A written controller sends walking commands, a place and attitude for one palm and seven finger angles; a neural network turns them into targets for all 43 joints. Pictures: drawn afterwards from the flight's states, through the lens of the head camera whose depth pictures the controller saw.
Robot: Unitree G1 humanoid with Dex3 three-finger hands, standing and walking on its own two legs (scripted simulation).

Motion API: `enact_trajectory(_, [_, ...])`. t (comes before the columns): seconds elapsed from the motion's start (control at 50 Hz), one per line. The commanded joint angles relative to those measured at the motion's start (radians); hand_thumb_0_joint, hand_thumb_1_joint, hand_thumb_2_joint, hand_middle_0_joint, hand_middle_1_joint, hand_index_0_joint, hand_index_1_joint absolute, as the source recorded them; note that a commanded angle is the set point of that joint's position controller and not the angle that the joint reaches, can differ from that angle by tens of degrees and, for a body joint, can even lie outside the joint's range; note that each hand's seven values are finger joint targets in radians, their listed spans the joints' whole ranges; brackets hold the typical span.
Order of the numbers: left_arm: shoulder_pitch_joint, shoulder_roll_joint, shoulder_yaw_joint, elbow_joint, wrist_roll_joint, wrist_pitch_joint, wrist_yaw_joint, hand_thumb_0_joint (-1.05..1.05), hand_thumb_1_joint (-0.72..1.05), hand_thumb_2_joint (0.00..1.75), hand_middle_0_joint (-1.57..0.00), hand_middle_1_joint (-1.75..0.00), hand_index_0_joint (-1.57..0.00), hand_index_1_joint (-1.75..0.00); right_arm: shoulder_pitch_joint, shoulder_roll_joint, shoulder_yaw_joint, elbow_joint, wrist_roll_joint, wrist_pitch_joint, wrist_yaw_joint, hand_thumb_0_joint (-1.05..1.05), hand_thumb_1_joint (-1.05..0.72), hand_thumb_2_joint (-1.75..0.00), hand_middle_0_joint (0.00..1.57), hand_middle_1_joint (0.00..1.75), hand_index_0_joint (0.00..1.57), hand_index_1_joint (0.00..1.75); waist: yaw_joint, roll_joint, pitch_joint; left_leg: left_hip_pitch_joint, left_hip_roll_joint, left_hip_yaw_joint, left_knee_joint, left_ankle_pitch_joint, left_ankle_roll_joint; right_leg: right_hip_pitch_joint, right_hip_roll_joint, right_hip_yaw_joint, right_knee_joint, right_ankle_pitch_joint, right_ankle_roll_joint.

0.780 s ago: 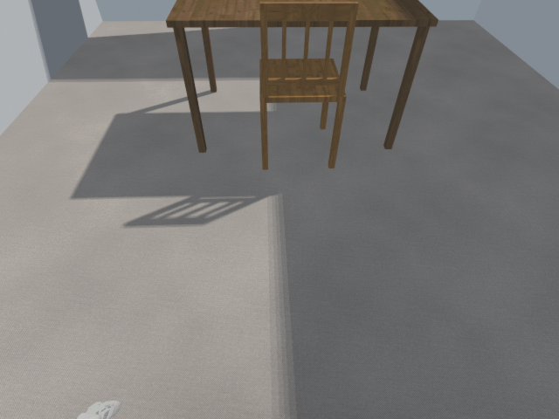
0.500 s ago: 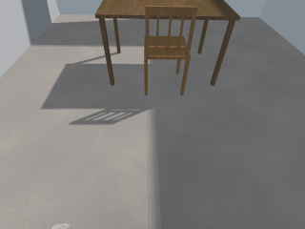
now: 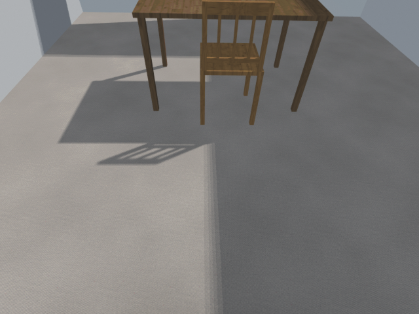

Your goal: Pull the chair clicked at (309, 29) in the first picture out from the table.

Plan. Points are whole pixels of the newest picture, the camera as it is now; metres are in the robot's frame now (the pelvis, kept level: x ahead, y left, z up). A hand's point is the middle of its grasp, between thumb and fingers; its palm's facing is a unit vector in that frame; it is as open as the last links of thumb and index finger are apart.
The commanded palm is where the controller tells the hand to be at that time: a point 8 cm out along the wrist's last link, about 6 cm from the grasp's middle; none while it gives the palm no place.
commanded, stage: stand and wait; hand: left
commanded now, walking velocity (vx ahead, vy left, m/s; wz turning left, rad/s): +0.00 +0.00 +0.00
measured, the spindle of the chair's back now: (235, 37) +1.54 -0.06 -0.13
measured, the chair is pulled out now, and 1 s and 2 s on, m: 0.00 0.00 0.00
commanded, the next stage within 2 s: look at it before walking up in 0.04 s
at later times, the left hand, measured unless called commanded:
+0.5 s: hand out of the picture +0.08 +0.25 -0.16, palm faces -0.03 -0.94 -0.33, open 7.3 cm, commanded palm none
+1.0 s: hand out of the picture +0.07 +0.21 -0.18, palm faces -0.08 -0.97 -0.25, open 7.4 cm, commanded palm none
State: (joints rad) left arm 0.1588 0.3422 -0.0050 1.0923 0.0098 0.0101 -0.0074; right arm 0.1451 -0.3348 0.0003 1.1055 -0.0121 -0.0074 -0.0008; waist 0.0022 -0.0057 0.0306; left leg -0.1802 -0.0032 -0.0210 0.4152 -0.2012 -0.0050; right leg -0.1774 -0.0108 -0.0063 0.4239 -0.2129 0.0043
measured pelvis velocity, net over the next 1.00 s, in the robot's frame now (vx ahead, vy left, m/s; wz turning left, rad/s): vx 0.04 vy -0.01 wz -0.10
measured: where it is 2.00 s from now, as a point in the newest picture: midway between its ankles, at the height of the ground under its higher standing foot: (232, 282)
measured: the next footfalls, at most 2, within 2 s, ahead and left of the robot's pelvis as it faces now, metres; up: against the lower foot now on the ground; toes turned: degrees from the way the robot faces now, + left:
left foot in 1.62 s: +0.44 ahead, +0.02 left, +0.00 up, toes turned -12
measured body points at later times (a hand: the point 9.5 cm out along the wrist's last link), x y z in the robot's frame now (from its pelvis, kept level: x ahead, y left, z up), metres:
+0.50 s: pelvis +0.01 +0.00 +0.00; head +0.01 +0.00 +0.45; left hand +0.09 +0.30 -0.13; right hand +0.09 -0.29 -0.13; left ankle +0.02 +0.12 -0.74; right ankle +0.01 -0.12 -0.74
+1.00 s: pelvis +0.04 -0.01 -0.01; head +0.04 +0.00 +0.44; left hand +0.07 +0.26 -0.16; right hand +0.07 -0.28 -0.15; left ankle +0.02 +0.12 -0.74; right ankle +0.01 -0.12 -0.74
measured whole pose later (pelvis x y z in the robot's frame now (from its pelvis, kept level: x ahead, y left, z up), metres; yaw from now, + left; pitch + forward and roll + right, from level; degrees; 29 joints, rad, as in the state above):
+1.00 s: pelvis +0.04 -0.01 -0.01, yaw -6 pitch -1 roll +0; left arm 0.29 0.27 0.01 1.06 0.02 0.04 -0.03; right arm 0.21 -0.26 -0.01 1.07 -0.02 0.00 0.00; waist 0.02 -0.01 -0.02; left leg -0.17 0.04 0.07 0.52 -0.34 -0.01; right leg -0.23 0.03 0.07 0.58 -0.38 -0.02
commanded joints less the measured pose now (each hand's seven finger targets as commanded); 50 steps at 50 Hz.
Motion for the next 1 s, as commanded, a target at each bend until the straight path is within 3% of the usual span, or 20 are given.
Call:
enact_trajectory(0.0, [-0.047, 0.202, 0.037, -0.063, 0.001, -0.03, 0.016, 0.0, 0.9, 0.9, -0.2, -0.3, -0.2, -0.3, -0.056, -0.207, -0.039, -0.065, 0.003, -0.025, -0.01, 0.0, -0.9, -0.9, 0.2, 0.3, 0.2, 0.3, 0.002, -0.004, -0.045, -0.001, 0.112, -0.1, -0.086, 0.041, 0.037, -0.008, -0.108, 0.113, -0.104, -0.027, -0.037])
enact_trajectory(0.14, [-0.048, 0.199, 0.036, -0.062, 0.002, -0.029, 0.016, 0.0, 0.9, 0.9, -0.2, -0.3, -0.2, -0.3, -0.058, -0.205, -0.038, -0.058, 0.002, -0.028, -0.01, 0.0, -0.9, -0.9, 0.2, 0.3, 0.2, 0.3, 0.004, 0.018, -0.047, 0.003, 0.116, -0.1, -0.095, 0.064, 0.038, 0.002, -0.108, 0.103, -0.097, 0.008, -0.034])
enact_trajectory(0.32, [-0.055, 0.199, 0.036, -0.065, 0.001, -0.033, 0.018, 0.0, 0.9, 0.9, -0.2, -0.3, -0.2, -0.3, -0.064, -0.206, -0.038, -0.061, 0.003, -0.028, -0.012, 0.0, -0.9, -0.9, 0.2, 0.3, 0.2, 0.3, 0.0, -0.005, -0.074, 0.041, 0.121, -0.089, -0.083, 0.142, 0.035, 0.021, -0.112, 0.101, -0.091, 0.1, -0.035])
enact_trajectory(0.74, [-0.058, 0.204, 0.036, -0.064, 0.002, -0.033, 0.018, 0.0, 0.9, 0.9, -0.2, -0.3, -0.2, -0.3, -0.076, -0.209, -0.034, -0.057, 0.004, -0.026, -0.012, 0.0, -0.9, -0.9, 0.2, 0.3, 0.2, 0.3, 0.001, 0.003, -0.065, 0.057, 0.121, -0.082, -0.1, 0.157, 0.03, 0.04, -0.112, 0.101, -0.105, 0.128, -0.032])
enact_trajectory(0.78, [0.007, 0.092, 0.015, -0.04, 0.002, -0.012, 0.02, 0.0, 0.9, 0.9, -0.2, -0.3, -0.2, -0.3, -0.02, -0.095, -0.01, -0.034, -0.004, -0.011, -0.01, 0.0, -0.9, -0.9, 0.2, 0.3, 0.2, 0.3, 0.002, 0.0, -0.065, 0.069, 0.117, -0.044, -0.075, 0.043, 0.012, 0.011, -0.1, 0.11, -0.096, 0.007, -0.023])
enact_trajectory(0.8, [0.029, 0.086, 0.016, -0.042, 0.005, -0.002, 0.017, 0.0, 0.9, 0.9, -0.2, -0.3, -0.2, -0.3, 0.01, -0.087, -0.01, -0.035, -0.006, -0.004, -0.009, 0.0, -0.9, -0.9, 0.2, 0.3, 0.2, 0.3, 0.001, -0.012, -0.063, 0.064, 0.116, -0.035, -0.056, -0.055, 0.013, -0.011, -0.09, 0.123, -0.091, -0.098, -0.027])
enact_trajectory(0.84, [0.04, 0.096, 0.027, -0.061, 0.01, 0.01, 0.003, 0.0, 0.9, 0.9, -0.2, -0.3, -0.2, -0.3, 0.021, -0.101, -0.022, -0.047, -0.012, 0.003, -0.008, 0.0, -0.9, -0.9, 0.2, 0.3, 0.2, 0.3, 0.0, -0.004, 0.017, 0.004, 0.117, -0.031, -0.065, -0.269, 0.02, -0.094, -0.07, 0.153, -0.092, -0.28, -0.042])
enact_trajectory(0.88, [0.061, 0.099, 0.041, -0.086, 0.014, 0.012, -0.008, 0.0, 0.9, 0.9, -0.2, -0.3, -0.2, -0.3, 0.034, -0.119, -0.036, -0.069, -0.013, 0.005, -0.008, 0.0, -0.9, -0.9, 0.2, 0.3, 0.2, 0.3, 0.001, -0.007, 0.072, -0.034, 0.131, -0.043, -0.059, -0.381, 0.033, -0.162, -0.046, 0.174, -0.06, -0.36, -0.057])
enact_trajectory(0.92, [0.078, 0.083, 0.05, -0.112, 0.015, 0.007, -0.015, 0.0, 0.9, 0.9, -0.2, -0.3, -0.2, -0.3, 0.069, -0.132, -0.05, -0.081, -0.012, -0.002, -0.009, 0.0, -0.9, -0.9, 0.2, 0.3, 0.2, 0.3, -0.008, 0.035, 0.091, -0.008, 0.175, -0.086, -0.073, -0.449, 0.062, -0.246, -0.012, 0.161, 0.025, -0.378, -0.062])
enact_trajectory(0.94, [0.078, 0.064, 0.051, -0.126, 0.014, 0.001, -0.018, 0.0, 0.9, 0.9, -0.2, -0.3, -0.2, -0.3, 0.094, -0.142, -0.058, -0.083, -0.011, -0.009, -0.012, 0.0, -0.9, -0.9, 0.2, 0.3, 0.2, 0.3, -0.018, 0.088, 0.095, 0.028, 0.22, -0.138, -0.109, -0.462, 0.088, -0.295, 0.017, 0.124, 0.11, -0.337, -0.056])
enact_trajectory(0.96, [0.068, 0.037, 0.052, -0.141, 0.012, -0.006, -0.022, 0.0, 0.9, 0.9, -0.2, -0.3, -0.2, -0.3, 0.128, -0.161, -0.067, -0.084, -0.01, -0.018, -0.015, 0.0, -0.9, -0.9, 0.2, 0.3, 0.2, 0.3, -0.032, 0.156, 0.09, 0.079, 0.295, -0.217, -0.164, -0.438, 0.128, -0.346, 0.05, 0.046, 0.242, -0.256, -0.041])
enact_trajectory(0.98, [0.035, 0.016, 0.053, -0.165, 0.01, -0.014, -0.025, 0.0, 0.9, 0.9, -0.2, -0.3, -0.2, -0.3, 0.154, -0.164, -0.076, -0.081, -0.007, -0.028, -0.016, 0.0, -0.9, -0.9, 0.2, 0.3, 0.2, 0.3, -0.044, 0.197, 0.076, 0.146, 0.369, -0.249, -0.193, -0.327, 0.175, -0.41, 0.025, -0.004, 0.346, -0.261, -0.025])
